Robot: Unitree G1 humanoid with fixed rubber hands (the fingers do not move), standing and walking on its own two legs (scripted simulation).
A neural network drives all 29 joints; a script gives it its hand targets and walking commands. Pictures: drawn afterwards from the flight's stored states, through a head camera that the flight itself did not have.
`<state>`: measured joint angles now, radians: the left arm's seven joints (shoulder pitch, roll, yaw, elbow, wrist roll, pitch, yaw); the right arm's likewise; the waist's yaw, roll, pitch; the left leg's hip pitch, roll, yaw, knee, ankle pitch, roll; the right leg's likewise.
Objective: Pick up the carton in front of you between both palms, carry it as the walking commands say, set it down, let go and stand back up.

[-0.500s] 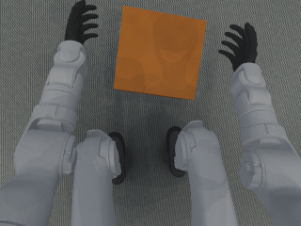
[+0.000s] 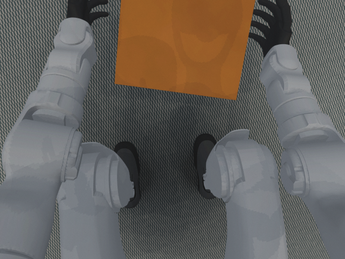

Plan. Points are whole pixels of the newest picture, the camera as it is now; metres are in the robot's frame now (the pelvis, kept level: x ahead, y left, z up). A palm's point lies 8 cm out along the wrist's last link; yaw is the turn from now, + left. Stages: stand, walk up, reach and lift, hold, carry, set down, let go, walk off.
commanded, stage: reach and lift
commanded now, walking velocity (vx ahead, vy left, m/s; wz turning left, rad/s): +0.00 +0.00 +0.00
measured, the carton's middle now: (177, 45) +0.50 -0.04 -0.24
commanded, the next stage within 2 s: none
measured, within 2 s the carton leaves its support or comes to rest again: leaves its support in 0.66 s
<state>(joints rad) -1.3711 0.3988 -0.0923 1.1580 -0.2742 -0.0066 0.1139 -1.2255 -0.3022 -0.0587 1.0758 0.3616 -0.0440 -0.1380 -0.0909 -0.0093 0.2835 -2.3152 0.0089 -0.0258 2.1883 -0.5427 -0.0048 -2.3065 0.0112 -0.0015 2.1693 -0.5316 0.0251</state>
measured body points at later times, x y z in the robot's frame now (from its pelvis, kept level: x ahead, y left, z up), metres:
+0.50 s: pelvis -0.01 +0.00 +0.01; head +0.35 +0.01 +0.27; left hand +0.54 +0.11 -0.18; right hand +0.50 -0.19 -0.17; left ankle +0.12 +0.12 -0.33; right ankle +0.12 -0.12 -0.33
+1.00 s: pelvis +0.00 +0.00 +0.06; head +0.25 +0.01 +0.43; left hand +0.51 +0.12 -0.02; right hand +0.48 -0.18 -0.01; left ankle +0.11 +0.12 -0.33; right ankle +0.12 -0.12 -0.33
